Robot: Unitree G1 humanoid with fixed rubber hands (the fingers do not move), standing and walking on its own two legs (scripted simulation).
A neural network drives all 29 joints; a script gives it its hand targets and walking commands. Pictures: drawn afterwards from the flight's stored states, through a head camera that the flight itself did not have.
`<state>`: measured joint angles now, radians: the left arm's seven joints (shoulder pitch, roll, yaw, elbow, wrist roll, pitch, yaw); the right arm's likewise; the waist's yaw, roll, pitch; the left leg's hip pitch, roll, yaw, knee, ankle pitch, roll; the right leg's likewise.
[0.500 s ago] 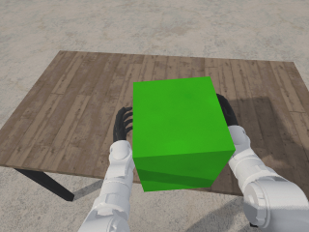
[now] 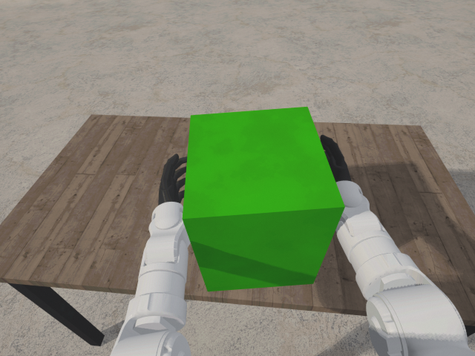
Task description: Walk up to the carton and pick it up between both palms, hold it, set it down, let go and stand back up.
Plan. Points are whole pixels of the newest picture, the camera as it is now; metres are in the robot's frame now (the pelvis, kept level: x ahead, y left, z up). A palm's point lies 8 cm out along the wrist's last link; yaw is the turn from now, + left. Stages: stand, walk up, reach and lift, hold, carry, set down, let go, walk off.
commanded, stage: reach and lift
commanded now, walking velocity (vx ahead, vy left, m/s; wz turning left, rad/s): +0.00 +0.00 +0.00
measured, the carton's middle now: (255, 203) +0.38 +0.02 +0.08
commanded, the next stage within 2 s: hold in 1.96 s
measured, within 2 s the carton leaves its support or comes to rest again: neither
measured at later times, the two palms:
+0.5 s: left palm (156, 185) +0.36 +0.18 +0.15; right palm (339, 183) +0.38 -0.11 +0.15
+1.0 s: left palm (153, 179) +0.35 +0.18 +0.17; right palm (346, 178) +0.36 -0.11 +0.17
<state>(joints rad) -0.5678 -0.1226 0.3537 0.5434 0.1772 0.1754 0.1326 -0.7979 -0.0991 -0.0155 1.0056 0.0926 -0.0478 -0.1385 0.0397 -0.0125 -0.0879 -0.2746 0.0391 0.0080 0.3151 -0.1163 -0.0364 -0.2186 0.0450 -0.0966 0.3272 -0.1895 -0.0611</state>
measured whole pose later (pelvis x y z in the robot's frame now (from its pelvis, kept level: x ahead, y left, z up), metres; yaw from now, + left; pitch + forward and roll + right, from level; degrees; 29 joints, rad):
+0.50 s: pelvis -0.01 +0.03 +0.00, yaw -1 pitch -1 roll -1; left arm -0.61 -0.09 0.27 0.36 0.23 0.49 0.11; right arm -0.74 -0.06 -0.11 0.83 0.11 0.14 -0.14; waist -0.02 -0.06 -0.06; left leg -0.20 0.01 0.02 0.34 -0.12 0.01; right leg -0.12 0.02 -0.07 0.30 -0.16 -0.03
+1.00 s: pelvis -0.01 +0.04 +0.00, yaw +0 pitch -5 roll -1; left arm -0.54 -0.08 0.24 0.18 0.23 0.61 0.07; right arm -0.69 -0.10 0.02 0.63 0.24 0.29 -0.21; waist -0.07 -0.03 -0.03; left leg -0.12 0.00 0.01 0.37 -0.16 0.02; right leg -0.02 0.02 -0.07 0.28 -0.18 -0.01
